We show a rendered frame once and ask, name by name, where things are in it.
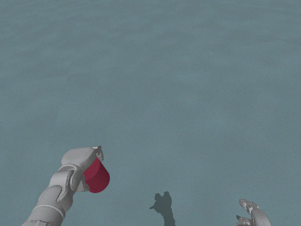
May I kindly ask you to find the left robot hand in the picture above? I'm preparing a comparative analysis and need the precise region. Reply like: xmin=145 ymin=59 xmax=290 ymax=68
xmin=61 ymin=146 xmax=103 ymax=192

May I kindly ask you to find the right robot hand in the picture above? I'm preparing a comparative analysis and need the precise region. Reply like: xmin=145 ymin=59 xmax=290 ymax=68
xmin=236 ymin=199 xmax=272 ymax=226

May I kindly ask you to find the mug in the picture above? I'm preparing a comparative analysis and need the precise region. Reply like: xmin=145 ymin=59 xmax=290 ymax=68
xmin=83 ymin=158 xmax=110 ymax=193

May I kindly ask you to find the left robot arm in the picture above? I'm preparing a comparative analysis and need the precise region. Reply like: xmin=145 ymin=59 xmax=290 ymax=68
xmin=21 ymin=163 xmax=83 ymax=226

